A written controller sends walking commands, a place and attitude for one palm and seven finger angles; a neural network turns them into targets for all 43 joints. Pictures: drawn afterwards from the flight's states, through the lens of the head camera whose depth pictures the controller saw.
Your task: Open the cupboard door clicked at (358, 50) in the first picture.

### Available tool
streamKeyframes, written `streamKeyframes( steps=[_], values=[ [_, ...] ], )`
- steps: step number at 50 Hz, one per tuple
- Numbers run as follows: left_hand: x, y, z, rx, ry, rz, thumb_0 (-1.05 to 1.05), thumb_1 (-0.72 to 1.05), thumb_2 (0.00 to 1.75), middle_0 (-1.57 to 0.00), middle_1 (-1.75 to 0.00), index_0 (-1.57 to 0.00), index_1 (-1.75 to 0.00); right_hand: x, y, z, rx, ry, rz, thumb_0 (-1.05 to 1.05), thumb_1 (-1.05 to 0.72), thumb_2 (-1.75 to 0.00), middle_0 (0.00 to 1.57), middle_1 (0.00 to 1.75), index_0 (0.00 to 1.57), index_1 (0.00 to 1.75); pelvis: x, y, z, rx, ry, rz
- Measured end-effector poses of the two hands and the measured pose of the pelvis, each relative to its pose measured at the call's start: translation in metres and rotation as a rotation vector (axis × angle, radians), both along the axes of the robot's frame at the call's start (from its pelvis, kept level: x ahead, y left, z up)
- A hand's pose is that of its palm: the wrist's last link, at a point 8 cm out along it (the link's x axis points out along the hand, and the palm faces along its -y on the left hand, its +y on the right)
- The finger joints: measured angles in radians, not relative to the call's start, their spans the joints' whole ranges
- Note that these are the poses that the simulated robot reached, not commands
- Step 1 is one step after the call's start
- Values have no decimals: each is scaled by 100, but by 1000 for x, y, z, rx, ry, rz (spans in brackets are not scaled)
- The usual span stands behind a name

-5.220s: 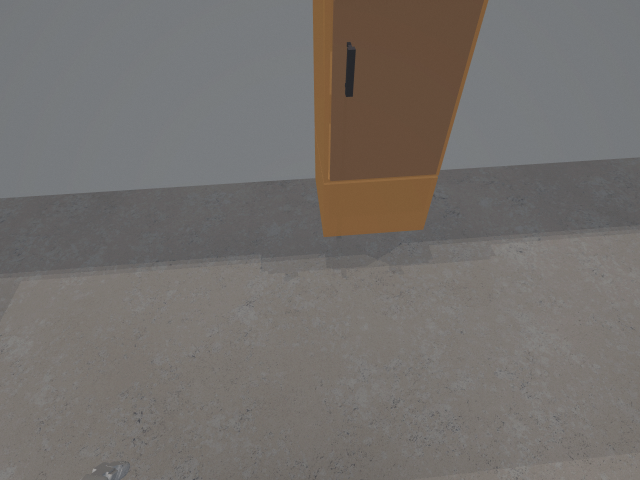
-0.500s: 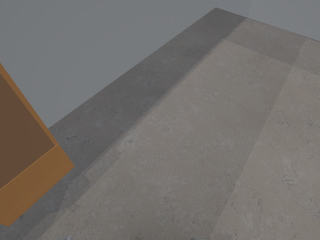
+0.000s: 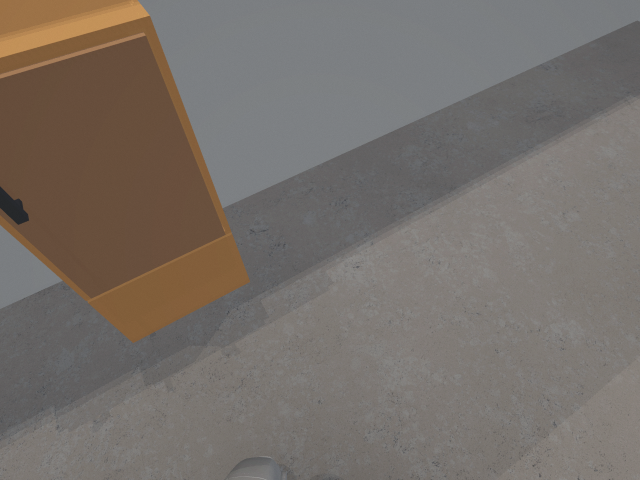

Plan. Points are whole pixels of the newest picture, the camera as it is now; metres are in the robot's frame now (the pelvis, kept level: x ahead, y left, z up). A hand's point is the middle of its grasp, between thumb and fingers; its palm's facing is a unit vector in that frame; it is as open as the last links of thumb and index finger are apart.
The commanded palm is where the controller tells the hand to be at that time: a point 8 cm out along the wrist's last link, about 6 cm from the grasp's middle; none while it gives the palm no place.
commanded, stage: turn to face it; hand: left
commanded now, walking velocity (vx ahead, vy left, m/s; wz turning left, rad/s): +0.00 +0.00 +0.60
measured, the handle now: out of the picture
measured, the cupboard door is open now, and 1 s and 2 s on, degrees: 0 0 0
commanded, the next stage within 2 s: take the last steps up to it in 0.82 s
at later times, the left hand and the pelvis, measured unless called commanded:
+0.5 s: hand out of the picture +0.06 +0.26 -0.15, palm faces +0.30 -0.91 -0.28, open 7.4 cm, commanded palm none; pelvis +0.01 +0.02 -0.01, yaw +17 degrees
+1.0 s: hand out of the picture -0.11 +0.21 -0.19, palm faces +0.55 -0.81 -0.22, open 7.4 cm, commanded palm none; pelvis -0.02 +0.03 -0.02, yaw +30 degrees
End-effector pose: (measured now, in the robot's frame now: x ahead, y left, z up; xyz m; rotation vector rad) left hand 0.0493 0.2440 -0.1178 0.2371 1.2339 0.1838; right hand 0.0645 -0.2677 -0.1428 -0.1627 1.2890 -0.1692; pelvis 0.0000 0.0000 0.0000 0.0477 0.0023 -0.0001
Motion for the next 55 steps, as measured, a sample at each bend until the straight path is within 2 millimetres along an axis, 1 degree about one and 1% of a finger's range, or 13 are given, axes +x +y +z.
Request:
streamKeyframes(
  steps=[4, 7, 10, 13, 19, 26, 30, 36, 41, 44, 50, 52, 55],
  values=[
    [-36, 23, -14, -11, 61, 88, 0, 90, 90, -20, -30, -21, -30, 40, 23, 4, -19, -47, 100, 1, -91, -89, 19, 30, 19, 30, 0, 14, -6, -13, 9, 53],
    [-59, 46, -32, -22, 95, 158, 0, 90, 90, -20, -30, -21, -30, 71, 44, 5, -44, -116, 176, 1, -91, -89, 19, 30, 20, 30, 1, 29, -18, -30, 15, 96],
    [-70, 62, -36, -13, 124, 206, 1, 90, 90, -20, -30, -21, -30, 87, 61, 14, -53, -165, 220, 1, -91, -89, 19, 30, 20, 30, 0, 35, -17, -33, 6, 120],
    [-65, 71, -29, -11, 91, 237, 1, 90, 90, -20, -30, -20, -30, 92, 71, 22, -60, -169, 251, 1, -91, -89, 20, 30, 20, 30, 0, 39, -10, -49, 0, 157],
    [-37, 74, -13, -1, -33, 260, 1, 90, 90, -20, -30, -20, -30, 90, 79, 21, -36, -131, 293, 1, -90, -89, 20, 30, 20, 30, 2, 36, -3, -55, -2, 227],
    [-5, 53, 2, 35, -155, 266, 0, 90, 90, -20, -30, -20, -30, 86, 62, -1, 7, -75, 307, 1, -90, -89, 20, 30, 20, 30, 9, 15, -8, -37, -6, 306],
    [-9, 34, 9, 61, -190, 280, 0, 90, 90, -20, -30, -20, -30, 89, 49, -14, 23, -49, 322, 1, -91, -89, 20, 30, 20, 30, 11, 3, -12, -27, -18, 361],
    [-46, 12, 12, 43, -143, 369, 0, 90, 90, -20, -30, -21, -30, 95, 46, -9, 26, -9, 385, 1, -91, -89, 20, 30, 20, 30, 11, -1, -3, -10, -31, 426],
    [-90, 1, 1, 4, -71, 449, 0, 90, 90, -20, -30, -21, -30, 100, 58, -3, 7, 12, 446, 1, -91, -89, 19, 30, 20, 30, 6, 2, -1, -13, -31, 468],
    [-124, -1, -11, -25, -17, 500, 0, 90, 90, -20, -30, -21, -30, 107, 75, 1, -8, 2, 491, 1, -91, -89, 19, 30, 20, 30, -1, 9, -3, -23, -30, 489],
    [-193, 8, -42, -86, 89, 612, 0, 90, 90, -20, -30, -21, -30, 115, 123, 9, -37, -89, 589, 1, -91, -89, 19, 30, 20, 30, -19, 32, -15, -42, -42, 521],
    [-207, 10, -43, -101, 131, 621, 0, 90, 90, -20, -30, -20, -30, 111, 136, 16, -34, -114, 603, 1, -91, -89, 19, 30, 20, 30, -22, 38, -11, -46, -49, 514],
    [-215, 14, -37, -123, 146, 622, 1, 90, 90, -20, -30, -20, -30, 100, 149, 24, -25, -122, 604, 1, -91, -89, 20, 30, 20, 30, -24, 47, -3, -57, -53, 525]
  ],
)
